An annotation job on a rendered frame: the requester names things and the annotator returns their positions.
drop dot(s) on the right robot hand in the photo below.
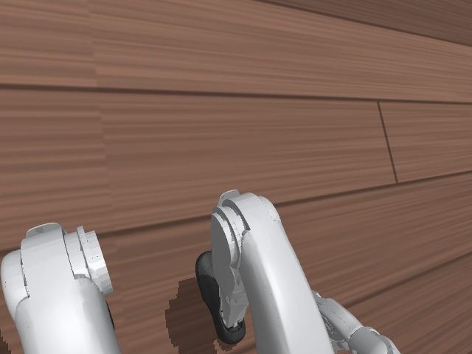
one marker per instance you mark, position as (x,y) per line
(341,324)

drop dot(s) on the right robot arm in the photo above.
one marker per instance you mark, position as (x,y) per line
(367,340)

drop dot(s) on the right robot foot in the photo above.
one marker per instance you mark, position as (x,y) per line
(210,294)

